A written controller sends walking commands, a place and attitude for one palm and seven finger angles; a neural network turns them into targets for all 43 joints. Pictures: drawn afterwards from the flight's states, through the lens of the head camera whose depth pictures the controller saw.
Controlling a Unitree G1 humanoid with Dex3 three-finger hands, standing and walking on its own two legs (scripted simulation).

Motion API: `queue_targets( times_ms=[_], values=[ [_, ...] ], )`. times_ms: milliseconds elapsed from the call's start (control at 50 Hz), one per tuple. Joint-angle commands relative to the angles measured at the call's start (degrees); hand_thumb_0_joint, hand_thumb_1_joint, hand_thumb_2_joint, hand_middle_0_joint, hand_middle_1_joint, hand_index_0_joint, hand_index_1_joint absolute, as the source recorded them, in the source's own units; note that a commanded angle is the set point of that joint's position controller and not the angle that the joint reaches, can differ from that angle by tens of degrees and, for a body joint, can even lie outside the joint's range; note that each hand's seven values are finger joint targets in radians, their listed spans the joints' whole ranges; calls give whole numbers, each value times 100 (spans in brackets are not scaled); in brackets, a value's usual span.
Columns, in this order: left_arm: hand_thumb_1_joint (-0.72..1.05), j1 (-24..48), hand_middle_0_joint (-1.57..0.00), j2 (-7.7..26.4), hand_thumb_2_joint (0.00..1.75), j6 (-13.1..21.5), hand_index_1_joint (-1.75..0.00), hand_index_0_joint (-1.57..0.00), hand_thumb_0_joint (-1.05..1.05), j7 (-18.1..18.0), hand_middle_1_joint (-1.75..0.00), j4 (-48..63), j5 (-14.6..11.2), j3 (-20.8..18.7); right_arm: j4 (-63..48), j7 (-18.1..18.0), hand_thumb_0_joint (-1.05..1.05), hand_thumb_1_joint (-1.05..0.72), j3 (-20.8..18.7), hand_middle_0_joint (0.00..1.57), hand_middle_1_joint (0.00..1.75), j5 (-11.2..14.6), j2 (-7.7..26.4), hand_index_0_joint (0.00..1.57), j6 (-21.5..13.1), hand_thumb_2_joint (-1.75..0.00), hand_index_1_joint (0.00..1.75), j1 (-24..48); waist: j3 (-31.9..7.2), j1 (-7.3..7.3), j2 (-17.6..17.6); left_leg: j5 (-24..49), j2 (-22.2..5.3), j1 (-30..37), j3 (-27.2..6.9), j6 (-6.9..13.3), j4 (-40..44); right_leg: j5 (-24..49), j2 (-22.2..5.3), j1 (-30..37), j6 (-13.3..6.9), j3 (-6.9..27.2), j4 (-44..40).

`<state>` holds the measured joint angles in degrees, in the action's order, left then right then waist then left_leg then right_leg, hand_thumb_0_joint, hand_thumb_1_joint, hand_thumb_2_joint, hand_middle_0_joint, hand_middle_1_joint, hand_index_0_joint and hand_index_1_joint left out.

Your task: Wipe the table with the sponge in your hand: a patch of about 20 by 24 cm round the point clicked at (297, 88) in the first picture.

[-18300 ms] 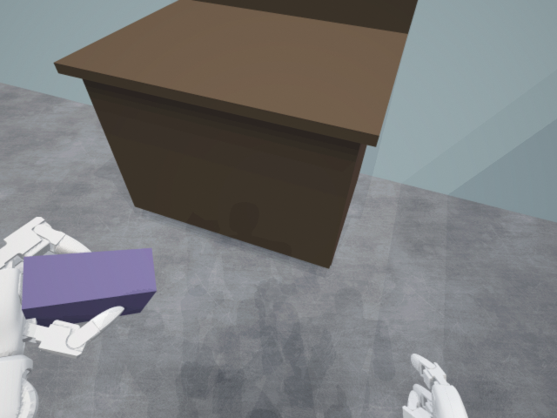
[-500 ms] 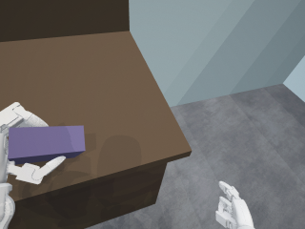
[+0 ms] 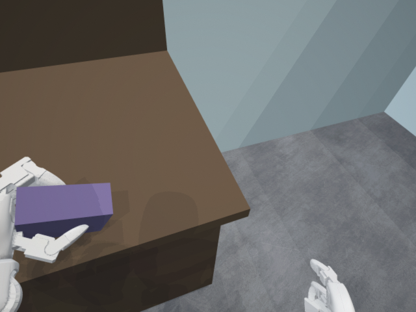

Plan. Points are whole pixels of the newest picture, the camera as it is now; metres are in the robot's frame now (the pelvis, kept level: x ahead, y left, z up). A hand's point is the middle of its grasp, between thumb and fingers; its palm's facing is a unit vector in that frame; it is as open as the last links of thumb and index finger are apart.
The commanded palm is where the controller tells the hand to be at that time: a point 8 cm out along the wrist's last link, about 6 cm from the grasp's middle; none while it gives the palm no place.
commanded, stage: look again from close up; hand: left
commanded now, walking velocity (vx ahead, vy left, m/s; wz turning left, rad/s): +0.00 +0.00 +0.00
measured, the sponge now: (78, 211) +0.23 +0.22 +0.13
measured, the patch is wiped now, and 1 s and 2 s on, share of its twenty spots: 0.00 0.00 0.00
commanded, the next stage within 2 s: shuffle to correct the standing spot in 0.40 s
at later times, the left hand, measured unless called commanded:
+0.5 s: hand (43, 211) +0.21 +0.26 +0.15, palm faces +0.39 -0.84 -0.38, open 9.3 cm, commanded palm +0.16 +0.29 +0.17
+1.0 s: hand (79, 215) +0.21 +0.21 +0.15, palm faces +0.36 -0.85 -0.40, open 9.3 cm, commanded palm +0.16 +0.24 +0.17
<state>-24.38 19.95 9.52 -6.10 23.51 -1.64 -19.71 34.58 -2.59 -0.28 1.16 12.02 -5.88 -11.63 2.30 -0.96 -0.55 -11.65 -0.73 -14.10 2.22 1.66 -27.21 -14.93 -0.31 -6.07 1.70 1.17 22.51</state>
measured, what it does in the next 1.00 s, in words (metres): stands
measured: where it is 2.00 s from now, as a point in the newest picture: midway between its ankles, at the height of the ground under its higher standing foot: outside the picture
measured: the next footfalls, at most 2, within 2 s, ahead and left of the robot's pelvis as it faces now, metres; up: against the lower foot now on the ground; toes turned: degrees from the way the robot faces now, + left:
none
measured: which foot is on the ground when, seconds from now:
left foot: down 0.00-1.00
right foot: down 0.00-1.00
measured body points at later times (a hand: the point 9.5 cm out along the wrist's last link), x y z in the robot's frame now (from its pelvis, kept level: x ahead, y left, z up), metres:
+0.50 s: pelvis +0.00 +0.01 +0.00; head +0.01 +0.02 +0.45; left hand +0.19 +0.30 +0.17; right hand +0.18 -0.22 -0.07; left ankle +0.03 +0.10 -0.74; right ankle -0.03 -0.14 -0.74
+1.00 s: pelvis +0.00 -0.04 +0.00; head +0.02 -0.03 +0.45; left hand +0.19 +0.25 +0.17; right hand +0.17 -0.27 -0.08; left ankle +0.03 +0.10 -0.74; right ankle -0.03 -0.14 -0.74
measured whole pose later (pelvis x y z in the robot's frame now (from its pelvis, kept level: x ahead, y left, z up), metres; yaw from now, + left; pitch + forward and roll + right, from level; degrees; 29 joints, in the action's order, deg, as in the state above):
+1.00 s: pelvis +0.00 -0.04 +0.00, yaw +0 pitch -1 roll -2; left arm -26.1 20.9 7.8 -5.2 27.5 -3.2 -19.9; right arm 32.9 -1.6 -0.8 1.3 11.0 -4.2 -12.2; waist 2.7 -0.7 -0.9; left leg -12.2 -4.2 -16.5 0.0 -1.6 -29.4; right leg -15.6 3.4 -8.2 -1.6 -0.5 24.5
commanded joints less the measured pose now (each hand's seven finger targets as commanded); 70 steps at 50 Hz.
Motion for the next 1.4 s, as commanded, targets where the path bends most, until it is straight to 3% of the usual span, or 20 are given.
queue_targets(
  times_ms=[0, 180, 300, 380, 400, 480, 500, 620, 800, 980, 1000, 1080, 1100, 1160, 1220, 1300, 1320, 1340, 1360, 1380],
  values=[
    [10, 523, -120, 976, 130, 359, -160, -120, 0, -135, -160, 1395, -72, -551, -957, -51, 0, -90, -218, 20, 30, -7, 672, 20, -294, -90, 30, 607, -718, 0, -133, 465, -383, 624, -413, 106, 441, 1094, -310, -322, -288, 145, -359],
    [10, 429, -120, 1187, 130, 341, -160, -120, 0, -186, -160, 1597, -63, -785, -962, -56, 0, -90, -227, 20, 30, 26, 643, 20, -290, -90, 30, 614, -848, -12, -427, 918, -471, 805, -476, 96, 448, 1267, -298, -252, -288, 103, -196],
    [10, 362, -120, 910, 130, 330, -160, -120, 0, -135, -160, 1415, -76, -550, -956, -37, 0, -90, -214, 20, 30, 3, 669, 20, -243, -90, 30, 526, -736, 14, -300, 657, -496, 622, -517, 103, 536, 1106, -246, -255, -275, 16, -238],
    [10, 489, -120, 1085, 130, 305, -160, -120, 0, -171, -160, 1499, -49, -657, -986, -55, 0, -90, -211, 20, 30, 34, 641, 20, -258, -90, 30, 600, -678, 14, -413, 345, -501, 604, -560, 89, 648, 928, -270, -287, -275, 41, -250],
    [10, 513, -120, 881, 130, 334, -160, -120, 0, -142, -160, 1497, -51, -483, -968, -47, 0, -90, -206, 20, 30, -2, 670, 20, -252, -90, 30, 537, -658, 29, -405, 222, -511, 503, -596, 116, 681, 891, -217, -260, -277, -7, -244],
    [10, 563, -120, 1156, 130, 328, -160, -120, 0, -187, -160, 1671, -33, -700, -983, -63, 0, -90, -219, 20, 30, 31, 648, 20, -285, -90, 30, 599, -807, 8, -439, 529, -508, 669, -590, 93, 616, 1026, -284, -191, -283, 16, -201],
    [10, 475, -120, 998, 130, 343, -160, -120, 0, -162, -160, 1595, -59, -593, -969, -56, 0, -90, -193, 20, 30, -6, 635, 20, -271, -90, 30, 522, -791, 15, -324, 504, -533, 633, -650, 105, 674, 988, -207, -202, -269, -61, -199],
    [10, 619, -120, 1025, 130, 319, -160, -120, 0, -114, -160, 1637, -97, -599, -1057, -19, 0, -90, -232, 20, 30, 8, 613, 20, -293, -90, 30, 514, -622, 37, -747, 84, -822, 645, -930, 43, 1048, 445, -40, -427, -211, -142, -106],
    [10, 363, -120, 982, 130, 252, -160, -120, 0, -82, -160, 1571, -152, -591, -1101, 71, 0, -90, -250, 20, 30, 6, 600, 20, -215, -90, 30, 479, -688, 56, -464, -390, -800, 443, -746, 83, 758, 444, -70, -439, -238, -62, -342],
    [10, 351, -120, 1305, 130, 155, -160, -120, 0, -59, -160, 1740, -278, -869, -1092, 29, 0, -90, -347, 20, 30, 56, 564, 20, -91, -90, 30, 465, -870, 79, 34, 860, -604, 671, -311, 17, -384, 1425, -428, -692, -466, 331, -230],
    [10, 270, -120, 1132, 130, 165, -160, -120, 0, -44, -160, 1658, -293, -738, -1063, 34, 0, -90, -324, 20, 30, 34, 573, 20, -65, -90, 30, 429, -884, 86, -1, 869, -568, 639, -242, 39, -487, 1482, -442, -687, -452, 352, -243],
    [10, 71, -120, 1261, 130, 133, -160, -120, 0, -170, -160, 1648, -244, -870, -1057, 6, 0, -90, -264, 20, 30, 82, 562, 20, -44, -90, 30, 581, -820, 36, -141, 1014, -348, 379, -196, 32, -582, 2502, -678, -311, -361, 584, -189],
    [10, -26, -120, 1106, 130, 149, -160, -120, 0, -165, -160, 1579, -239, -751, -1033, 5, 0, -90, -244, 20, 30, 57, 573, 20, -23, -90, 30, 544, -792, 40, -59, 1009, -304, 348, -163, 55, -598, 2603, -659, -286, -301, 561, -195],
    [10, -24, -120, 1223, 130, 175, -160, -120, 0, -199, -160, 1642, -222, -856, -1062, -13, 0, -90, -254, 20, 30, 70, 597, 20, 1, -90, 30, 579, -783, 1, 148, 1258, -267, 325, -154, 76, -506, 3331, -710, -74, -145, 551, -89],
    [10, 29, -120, 1178, 130, 184, -160, -120, 0, -208, -160, 1659, -207, -780, -1073, -50, 0, -90, -252, 20, 30, 69, 618, 20, 6, -90, 30, 606, -752, 1, 36, 1558, -341, 587, -221, 101, -326, 2969, -620, -239, -164, 428, -10],
    [10, 204, -120, 1060, 130, 173, -160, -120, 0, -207, -160, 1625, -185, -637, -1054, -77, 0, -90, -241, 20, 30, 53, 636, 20, 4, -90, 30, 568, -693, 28, 4, 1254, -436, 704, -364, 118, -96, 1708, -483, -435, -272, 314, -117],
    [10, 5521, -120, 5399, 130, 783, -160, -120, 0, -144, -160, 2553, 529, -3922, -941, -95, 0, -90, -454, 20, 30, -287, 776, 20, -403, -90, 30, 43, 223, -361, 1029, 1233, -178, -210, 222, -41, -689, 3691, -532, -1188, -9, 783, -775],
    [10, 2432, -120, 2043, 130, 583, -160, -120, 0, 66, -160, -422, 124, -1566, -670, -41, 0, -90, -174, 20, 30, -141, 251, 20, -499, -90, 30, 419, -687, -135, 1040, 1219, 260, 68, -145, -109, -225, 4357, -818, -231, -611, 993, 174],
    [10, 1121, -120, 1546, 130, 643, -160, -120, 0, -18, -160, 135, -36, -1302, -1053, -1, 0, -90, -353, 20, 30, 5, 617, 20, -523, -90, 30, 276, -721, -258, 628, 1592, -16, 555, 74, -104, -119, 4628, -662, -125, -238, 905, 126],
    [10, 740, -120, 704, 130, 508, -160, -120, 0, -37, -160, -202, -100, -546, -958, 45, 0, -90, -372, 20, 30, 81, 612, 20, -523, -90, 30, 318, -1221, -124, -162, 2188, -108, 1126, 123, -35, 28, 4133, -548, -23, -291, 580, 593]
  ],
)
